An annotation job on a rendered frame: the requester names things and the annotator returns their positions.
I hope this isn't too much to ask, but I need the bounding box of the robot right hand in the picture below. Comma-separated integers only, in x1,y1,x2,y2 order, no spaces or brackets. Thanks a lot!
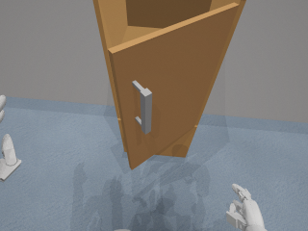
226,183,265,231

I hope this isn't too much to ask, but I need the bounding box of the cupboard door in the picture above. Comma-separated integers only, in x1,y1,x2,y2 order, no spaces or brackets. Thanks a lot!
108,2,240,170

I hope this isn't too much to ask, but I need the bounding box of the handle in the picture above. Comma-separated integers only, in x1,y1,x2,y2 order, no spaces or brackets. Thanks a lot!
132,80,153,134

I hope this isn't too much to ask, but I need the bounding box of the robot left hand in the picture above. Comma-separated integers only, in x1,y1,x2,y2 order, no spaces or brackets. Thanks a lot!
0,95,21,183

